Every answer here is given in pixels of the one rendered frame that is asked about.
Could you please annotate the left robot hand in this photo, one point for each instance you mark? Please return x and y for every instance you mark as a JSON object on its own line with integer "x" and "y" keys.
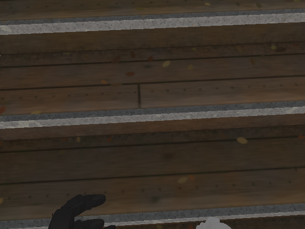
{"x": 63, "y": 218}

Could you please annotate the robot right shin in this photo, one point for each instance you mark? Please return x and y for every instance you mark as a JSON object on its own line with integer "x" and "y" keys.
{"x": 212, "y": 219}

